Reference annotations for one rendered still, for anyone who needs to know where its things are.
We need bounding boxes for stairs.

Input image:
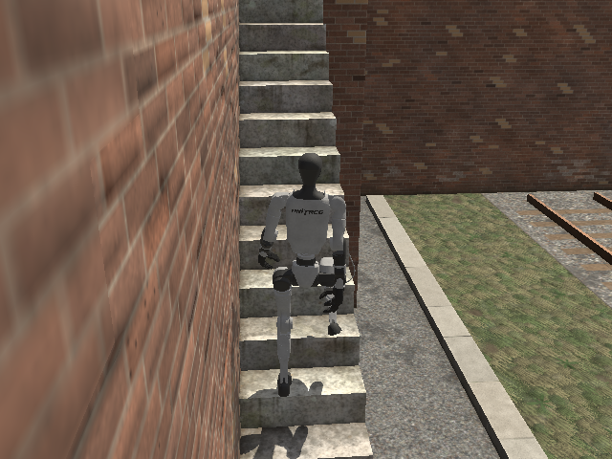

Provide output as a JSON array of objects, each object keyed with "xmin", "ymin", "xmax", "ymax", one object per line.
[{"xmin": 239, "ymin": 0, "xmax": 373, "ymax": 459}]

